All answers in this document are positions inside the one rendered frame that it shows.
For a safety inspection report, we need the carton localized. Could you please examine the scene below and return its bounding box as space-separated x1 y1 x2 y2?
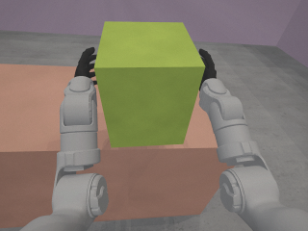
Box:
94 21 206 148

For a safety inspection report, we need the pedestal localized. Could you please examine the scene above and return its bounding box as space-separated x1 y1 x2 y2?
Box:
0 64 234 229

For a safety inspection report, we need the right robot hand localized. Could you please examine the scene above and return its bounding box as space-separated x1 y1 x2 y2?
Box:
198 48 217 91

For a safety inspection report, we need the left robot forearm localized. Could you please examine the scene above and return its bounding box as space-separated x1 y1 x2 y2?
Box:
52 76 101 211

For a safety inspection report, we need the left robot upper arm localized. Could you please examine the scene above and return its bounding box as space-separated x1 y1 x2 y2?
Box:
19 173 109 231

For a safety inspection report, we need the right robot forearm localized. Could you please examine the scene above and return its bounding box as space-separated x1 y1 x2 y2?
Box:
198 78 280 199

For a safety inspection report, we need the left robot hand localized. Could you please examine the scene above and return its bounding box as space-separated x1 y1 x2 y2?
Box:
74 47 97 85

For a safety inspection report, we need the right robot upper arm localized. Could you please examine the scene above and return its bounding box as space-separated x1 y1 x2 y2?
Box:
219 166 308 231

